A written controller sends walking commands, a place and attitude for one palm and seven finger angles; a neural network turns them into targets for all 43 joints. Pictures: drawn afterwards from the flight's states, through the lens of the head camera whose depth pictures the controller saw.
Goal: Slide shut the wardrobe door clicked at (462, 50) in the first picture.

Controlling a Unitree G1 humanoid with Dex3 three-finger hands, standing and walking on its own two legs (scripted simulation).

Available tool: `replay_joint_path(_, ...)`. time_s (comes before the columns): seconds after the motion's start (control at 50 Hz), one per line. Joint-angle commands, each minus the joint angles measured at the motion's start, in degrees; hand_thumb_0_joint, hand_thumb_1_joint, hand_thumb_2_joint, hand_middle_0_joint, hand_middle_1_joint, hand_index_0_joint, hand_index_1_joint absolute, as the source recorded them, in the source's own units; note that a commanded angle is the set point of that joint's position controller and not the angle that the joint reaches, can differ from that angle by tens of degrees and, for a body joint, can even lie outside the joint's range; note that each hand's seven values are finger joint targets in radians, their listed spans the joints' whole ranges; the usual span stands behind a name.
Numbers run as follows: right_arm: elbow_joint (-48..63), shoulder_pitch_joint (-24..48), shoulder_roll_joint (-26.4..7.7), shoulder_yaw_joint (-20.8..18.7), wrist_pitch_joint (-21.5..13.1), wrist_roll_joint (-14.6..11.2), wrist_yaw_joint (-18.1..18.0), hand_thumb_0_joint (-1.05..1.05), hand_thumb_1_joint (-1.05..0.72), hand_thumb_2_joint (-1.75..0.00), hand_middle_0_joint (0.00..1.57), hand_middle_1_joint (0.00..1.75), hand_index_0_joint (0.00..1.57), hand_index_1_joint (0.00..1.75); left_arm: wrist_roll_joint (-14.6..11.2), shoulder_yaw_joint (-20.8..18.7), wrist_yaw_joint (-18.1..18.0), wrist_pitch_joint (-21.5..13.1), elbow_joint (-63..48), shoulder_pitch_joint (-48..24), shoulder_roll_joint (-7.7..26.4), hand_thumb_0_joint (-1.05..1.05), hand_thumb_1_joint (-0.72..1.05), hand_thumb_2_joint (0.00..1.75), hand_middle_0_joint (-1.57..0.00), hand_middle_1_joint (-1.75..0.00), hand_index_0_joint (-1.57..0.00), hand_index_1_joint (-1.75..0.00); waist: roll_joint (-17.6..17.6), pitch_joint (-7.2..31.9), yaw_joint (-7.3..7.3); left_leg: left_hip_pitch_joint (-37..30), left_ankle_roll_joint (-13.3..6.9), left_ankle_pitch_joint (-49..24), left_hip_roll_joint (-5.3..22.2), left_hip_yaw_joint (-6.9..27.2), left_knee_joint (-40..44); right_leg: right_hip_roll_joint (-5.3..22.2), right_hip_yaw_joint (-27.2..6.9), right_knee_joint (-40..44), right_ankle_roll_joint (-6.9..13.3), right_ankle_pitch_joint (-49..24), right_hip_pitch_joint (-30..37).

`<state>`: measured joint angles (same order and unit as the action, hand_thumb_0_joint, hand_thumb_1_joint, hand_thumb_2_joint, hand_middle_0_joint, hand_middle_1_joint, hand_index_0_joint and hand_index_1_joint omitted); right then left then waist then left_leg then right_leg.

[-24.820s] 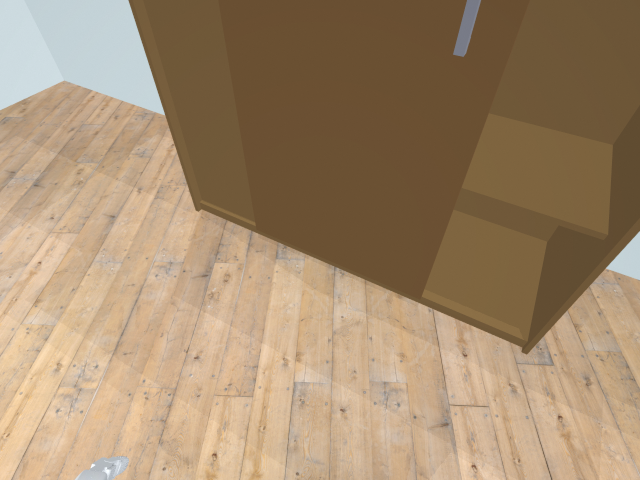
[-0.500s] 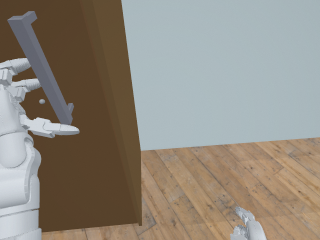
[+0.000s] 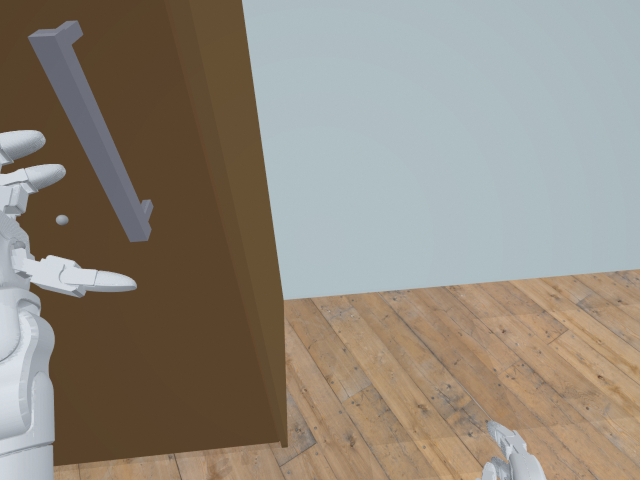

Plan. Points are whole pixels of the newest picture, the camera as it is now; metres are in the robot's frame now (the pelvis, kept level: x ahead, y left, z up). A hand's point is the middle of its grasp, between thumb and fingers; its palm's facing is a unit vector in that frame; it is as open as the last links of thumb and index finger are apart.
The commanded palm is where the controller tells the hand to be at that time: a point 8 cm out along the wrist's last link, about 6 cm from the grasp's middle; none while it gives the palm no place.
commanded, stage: slip the hand off the handle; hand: left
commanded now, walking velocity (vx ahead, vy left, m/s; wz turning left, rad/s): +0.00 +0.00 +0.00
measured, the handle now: (109, 144) +0.36 +0.26 +0.27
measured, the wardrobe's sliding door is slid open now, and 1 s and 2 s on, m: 0.00 0.00 0.00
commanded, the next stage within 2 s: draw the hand back to the body in 0.44 s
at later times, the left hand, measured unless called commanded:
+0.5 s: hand (11, 285) +0.20 +0.28 +0.24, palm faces +0.51 -0.85 -0.12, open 14.7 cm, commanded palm +0.15 +0.31 +0.24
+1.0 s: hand (29, 319) +0.18 +0.27 +0.21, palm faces +0.27 -0.96 -0.08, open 14.6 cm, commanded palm +0.14 +0.31 +0.21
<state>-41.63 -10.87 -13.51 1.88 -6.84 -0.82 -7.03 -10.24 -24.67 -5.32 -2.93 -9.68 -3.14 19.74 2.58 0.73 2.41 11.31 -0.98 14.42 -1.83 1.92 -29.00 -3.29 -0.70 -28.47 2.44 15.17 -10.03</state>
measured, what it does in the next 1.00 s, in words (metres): stands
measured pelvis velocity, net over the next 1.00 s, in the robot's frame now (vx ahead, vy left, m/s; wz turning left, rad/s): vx -0.01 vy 0.00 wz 0.04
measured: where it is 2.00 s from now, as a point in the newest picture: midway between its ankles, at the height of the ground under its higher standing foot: outside the picture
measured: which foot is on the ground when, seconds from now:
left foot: down 0.00-1.00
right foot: down 0.00-1.00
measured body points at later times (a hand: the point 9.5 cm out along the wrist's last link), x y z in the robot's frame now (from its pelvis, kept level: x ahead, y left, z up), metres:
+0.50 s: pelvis +0.01 +0.01 +0.00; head -0.03 -0.01 +0.45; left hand +0.16 +0.32 +0.24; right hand +0.23 -0.19 -0.07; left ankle +0.02 +0.11 -0.74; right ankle +0.00 -0.09 -0.74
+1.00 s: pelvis -0.01 +0.00 +0.00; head -0.07 -0.02 +0.45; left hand +0.16 +0.32 +0.22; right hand +0.24 -0.19 -0.04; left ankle +0.02 +0.11 -0.74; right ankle +0.00 -0.09 -0.74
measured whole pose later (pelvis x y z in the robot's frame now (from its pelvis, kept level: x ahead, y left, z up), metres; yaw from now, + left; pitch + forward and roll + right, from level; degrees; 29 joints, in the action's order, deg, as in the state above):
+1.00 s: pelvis -0.01 +0.00 +0.00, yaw +2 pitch -7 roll -1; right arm -38.1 -6.4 -14.2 5.5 -11.0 -4.9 -7.2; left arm -23.5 -27.2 10.9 26.9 -25.5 10.7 22.6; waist 3.8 2.1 5.7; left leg 7.4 -1.1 13.6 -2.4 3.9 -28.0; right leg -2.7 1.3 -26.0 2.2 14.3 -4.8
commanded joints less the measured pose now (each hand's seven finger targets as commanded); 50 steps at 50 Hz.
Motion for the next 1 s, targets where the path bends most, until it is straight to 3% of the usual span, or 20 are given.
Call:
replay_joint_path(0.0, 9.4, 10.9, -5.5, -1.6, -4.1, 0.3, -1.2, 0.00, -0.90, -0.90, 0.20, 0.30, 0.20, 0.30, 0.1, -3.9, -1.4, -2.4, -15.3, -15.3, 12.8, 0.00, -0.55, 0.20, -0.25, -1.15, -0.25, -1.15, 1.2, 6.6, 0.87, -2.3, -0.4, -5.5, 1.0, -0.7, 4.2, 2.7, 0.8, 6.5, -1.6, -3.0, -0.2)
replay_joint_path(0.08, 9.3, 11.4, -5.2, -1.3, -5.0, 0.6, -1.6, 0.00, -0.90, -0.90, 0.20, 0.30, 0.20, 0.30, 0.8, -1.1, -1.2, -2.5, -16.9, -12.8, 10.4, 0.00, -0.55, 0.20, -0.25, -1.15, -0.25, -1.15, 1.4, 5.3, 0.49, -3.1, -0.5, -3.7, 0.8, -0.2, 4.4, 2.6, 0.7, 7.3, -1.4, -0.8, -1.2)
replay_joint_path(0.12, 9.3, 11.3, -5.3, -1.2, -5.2, 0.7, -1.7, 0.00, -0.90, -0.90, 0.20, 0.30, 0.20, 0.30, 0.5, -1.8, -0.5, -2.5, -17.7, -11.6, 11.2, 0.00, -0.55, 0.20, -0.25, -1.15, -0.25, -1.15, 0.1, 6.2, 0.81, -3.2, -0.5, -4.0, 0.8, 0.1, 4.6, 2.6, 0.8, 7.1, -1.5, -1.4, -0.5)
replay_joint_path(0.18, 9.5, 11.5, -4.9, -1.0, -5.5, 0.7, -1.5, 0.00, -0.90, -0.90, 0.20, 0.30, 0.20, 0.30, -0.2, -1.8, 0.4, -2.6, -20.4, -9.0, 10.1, 0.00, -0.55, 0.20, -0.25, -1.15, -0.25, -1.15, 1.8, 7.6, 1.27, -4.1, -0.2, -6.1, 0.8, 0.2, 4.6, 2.4, 1.3, 6.5, -1.2, -3.9, 1.0)
replay_joint_path(0.22, 9.7, 11.5, -4.9, -0.9, -5.7, 0.8, -1.3, 0.00, -0.90, -0.90, 0.20, 0.30, 0.20, 0.30, -1.0, -3.2, 0.7, -2.5, -21.8, -4.8, 10.2, 0.00, -0.55, 0.20, -0.25, -1.15, -0.25, -1.15, 1.1, 8.2, 2.06, -4.2, 0.0, -8.5, 0.8, 0.3, 4.5, 2.2, 1.8, 5.7, -1.1, -6.9, 2.2)
replay_joint_path(0.26, 9.9, 11.4, -4.7, -0.8, -5.8, 0.8, -0.9, 0.00, -0.90, -0.90, 0.20, 0.30, 0.20, 0.30, -1.5, -2.3, 1.1, -2.1, -23.5, -3.2, 8.7, 0.00, -0.55, 0.20, -0.25, -1.15, -0.25, -1.15, 0.6, 8.0, 2.16, -4.1, 0.2, -9.9, 0.8, 0.3, 4.3, 2.2, 2.2, 5.3, -1.1, -8.6, 2.6)
replay_joint_path(0.3, 10.0, 11.7, -4.7, -0.9, -5.6, 0.7, -0.7, 0.00, -0.90, -0.90, 0.20, 0.30, 0.20, 0.30, -2.1, -4.8, 1.4, -1.6, -23.7, 1.3, 10.0, 0.00, -0.55, 0.20, -0.25, -1.15, -0.25, -1.15, 0.0, 7.4, 2.78, -3.6, 0.3, -11.6, 1.0, 0.2, 4.2, 2.1, 2.4, 4.9, -1.2, -10.7, 3.2)
replay_joint_path(0.32, 10.4, 12.1, -4.5, -0.7, -5.5, 0.8, -0.6, 0.00, -0.90, -0.90, 0.20, 0.30, 0.20, 0.30, -2.5, -4.4, 1.7, -1.4, -25.7, 2.0, 9.4, 0.00, -0.55, 0.20, -0.25, -1.15, -0.25, -1.15, 1.2, 7.9, 2.97, -3.8, 0.3, -12.2, 0.8, 0.1, 4.0, 2.2, 2.5, 4.6, -1.2, -11.4, 3.4)
replay_joint_path(0.38, 10.4, 12.1, -4.4, -0.6, -5.4, 0.7, -0.3, 0.00, -0.90, -0.90, 0.20, 0.30, 0.20, 0.30, -3.3, -5.2, 2.3, -0.9, -26.6, 5.3, 9.1, 0.00, -0.55, 0.20, -0.25, -1.15, -0.25, -1.15, -0.1, 6.6, 2.84, -3.3, 0.3, -12.8, 0.9, 0.0, 3.4, 2.3, 2.6, 4.6, -1.3, -12.4, 3.0)
replay_joint_path(0.46, 10.0, 12.2, -4.5, -0.4, -5.8, 0.4, -0.8, 0.00, -0.90, -0.90, 0.20, 0.30, 0.20, 0.30, -4.1, -4.8, 3.1, -0.9, -27.1, 2.6, 8.9, 0.00, -0.55, 0.20, -0.25, -1.15, -0.25, -1.15, 0.6, 3.3, 1.93, -2.7, 0.2, -8.7, 0.8, 0.4, 3.3, 2.4, 2.2, 6.1, -1.3, -7.2, 0.2)
replay_joint_path(0.54, 9.8, 12.2, -4.7, -0.3, -7.0, 0.5, -1.4, 0.00, -0.90, -0.90, 0.20, 0.30, 0.20, 0.30, -3.0, -1.6, 2.9, -2.1, -26.9, -1.8, 7.6, 0.00, -0.55, 0.20, -0.25, -1.15, -0.25, -1.15, 1.9, 3.3, 1.15, -2.8, 0.1, -4.3, 0.5, 1.3, 3.8, 2.5, 1.9, 6.3, -1.1, -2.1, -1.6)
replay_joint_path(0.56, 9.5, 12.6, -5.3, -0.3, -6.8, -0.5, -2.0, 0.00, -0.90, -0.90, 0.20, 0.30, 0.20, 0.30, -4.9, -0.4, 5.5, 4.4, -21.8, 3.0, 8.0, 0.00, -0.55, 0.20, -0.25, -1.15, -0.25, -1.15, 1.7, 3.7, 1.88, -2.5, 0.1, -1.8, 0.9, 1.9, 5.2, 2.8, 1.8, 7.2, -1.0, -1.1, 0.6)
replay_joint_path(0.6, 10.9, 14.5, -5.3, 0.3, -7.0, -1.2, -2.9, 0.00, -0.90, -0.90, 0.20, 0.30, 0.20, 0.30, -5.8, -1.7, 7.5, 9.5, -28.6, -1.9, 11.1, 0.00, -0.55, 0.20, -0.25, -1.15, -0.25, -1.15, 3.0, 5.9, 2.30, -4.2, -0.2, -3.3, 0.7, 1.9, 6.2, 2.6, 1.7, 7.8, -1.1, -2.4, 2.5)
replay_joint_path(0.62, 10.8, 14.5, -5.3, 0.4, -7.0, -1.3, -3.1, 0.00, -0.90, -0.90, 0.20, 0.30, 0.20, 0.30, -6.1, -3.1, 8.2, 11.9, -27.6, -0.6, 12.4, 0.00, -0.55, 0.20, -0.25, -1.15, -0.25, -1.15, 2.4, 6.4, 2.76, -4.3, -0.2, -4.9, 0.9, 2.0, 6.4, 2.5, 1.9, 7.8, -1.1, -3.6, 3.4)
replay_joint_path(0.68, 11.5, 15.3, -5.3, 1.0, -7.2, -2.1, -3.0, 0.00, -0.90, -0.90, 0.20, 0.30, 0.20, 0.30, -7.9, -4.7, 11.5, 18.0, -29.5, 1.4, 14.3, 0.00, -0.55, 0.20, -0.25, -1.15, -0.25, -1.15, 3.3, 7.4, 3.58, -5.9, 0.0, -9.9, 1.0, 2.1, 7.0, 2.1, 2.6, 7.6, -1.0, -8.3, 5.7)
replay_joint_path(0.76, 12.3, 15.9, -6.1, 1.3, -7.4, -3.4, -2.5, 0.00, -0.90, -0.90, 0.20, 0.30, 0.20, 0.30, -13.0, -9.3, 16.3, 25.0, -27.3, 2.6, 17.0, 0.00, -0.55, 0.20, -0.25, -1.15, -0.25, -1.15, 1.0, 7.9, 4.29, -6.8, 0.4, -13.2, 1.0, 2.6, 6.6, 1.2, 3.5, 7.1, -1.1, -11.8, 6.5)
replay_joint_path(0.78, 12.7, 16.4, -6.1, 1.5, -7.6, -3.7, -2.3, 0.00, -0.90, -0.90, 0.20, 0.30, 0.20, 0.30, -14.8, -9.3, 17.3, 26.5, -26.2, 2.8, 16.1, 0.00, -0.55, 0.20, -0.25, -1.15, -0.25, -1.15, 1.5, 7.3, 4.18, -6.9, 0.5, -13.5, 0.9, 2.7, 6.6, 1.2, 3.5, 6.9, -1.2, -12.4, 5.8)
replay_joint_path(0.84, 13.0, 16.1, -6.0, 1.4, -7.6, -3.8, -1.4, 0.00, -0.90, -0.90, 0.20, 0.30, 0.20, 0.30, -15.5, -10.3, 17.2, 27.6, -24.8, 3.3, 15.9, 0.00, -0.55, 0.20, -0.25, -1.15, -0.25, -1.15, 0.3, 5.8, 3.87, -5.9, 0.5, -12.5, 0.9, 2.8, 5.9, 1.1, 3.6, 6.8, -1.4, -10.9, 3.6)
replay_joint_path(0.9, 13.3, 15.9, -6.0, 1.2, -7.5, -4.0, -0.6, 0.00, -0.90, -0.90, 0.20, 0.30, 0.20, 0.30, -14.5, -7.3, 16.2, 27.0, -25.3, 3.7, 13.3, 0.00, -0.55, 0.20, -0.25, -1.15, -0.25, -1.15, 1.9, 3.4, 3.15, -5.0, 0.5, -9.2, 1.1, 2.7, 5.7, 1.4, 2.8, 7.2, -1.3, -6.9, 1.2)
replay_joint_path(0.98, 13.6, 15.6, -6.1, 1.0, -8.0, -3.9, -0.9, 0.00, -0.90, -0.90, 0.20, 0.30, 0.20, 0.30, -12.9, -5.9, 15.5, 25.1, -28.5, 1.4, 14.1, 0.00, -0.48, 0.24, -0.25, -1.11, -0.25, -1.11, 2.6, 3.7, 2.47, -5.1, 0.0, -5.7, 1.0, 2.5, 5.7, 1.5, 1.9, 8.0, -1.4, -3.0, 0.4)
